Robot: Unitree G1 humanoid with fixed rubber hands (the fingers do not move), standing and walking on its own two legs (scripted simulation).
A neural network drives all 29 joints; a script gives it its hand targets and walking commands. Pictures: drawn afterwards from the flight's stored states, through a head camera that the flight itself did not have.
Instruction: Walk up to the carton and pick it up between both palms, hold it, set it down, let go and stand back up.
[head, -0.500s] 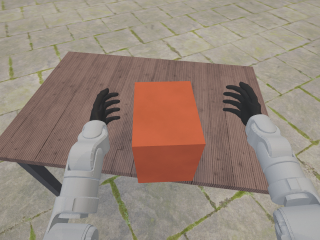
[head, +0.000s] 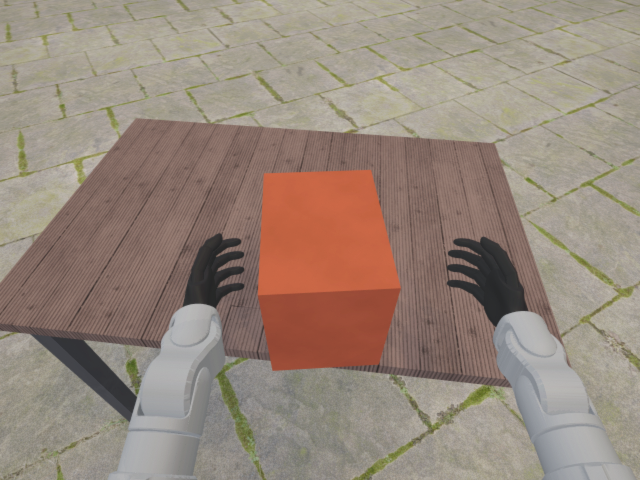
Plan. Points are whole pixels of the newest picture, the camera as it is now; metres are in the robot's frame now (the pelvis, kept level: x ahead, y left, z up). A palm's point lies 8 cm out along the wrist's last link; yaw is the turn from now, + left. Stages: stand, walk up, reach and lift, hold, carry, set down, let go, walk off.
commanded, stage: set down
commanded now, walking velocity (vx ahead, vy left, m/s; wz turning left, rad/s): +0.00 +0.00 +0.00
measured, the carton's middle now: (321, 270) +0.42 +0.03 +0.02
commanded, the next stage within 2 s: let go in 1.88 s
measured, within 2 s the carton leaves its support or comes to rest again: neither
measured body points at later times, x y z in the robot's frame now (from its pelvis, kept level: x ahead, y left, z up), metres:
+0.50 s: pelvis +0.02 +0.01 +0.00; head +0.02 +0.01 +0.45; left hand +0.25 +0.18 +0.02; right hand +0.25 -0.20 +0.02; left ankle +0.00 +0.15 -0.75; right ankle +0.04 -0.09 -0.75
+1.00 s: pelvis +0.03 +0.02 +0.00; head +0.04 +0.03 +0.45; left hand +0.22 +0.21 -0.03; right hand +0.22 -0.19 -0.03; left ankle +0.00 +0.15 -0.75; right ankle +0.04 -0.09 -0.75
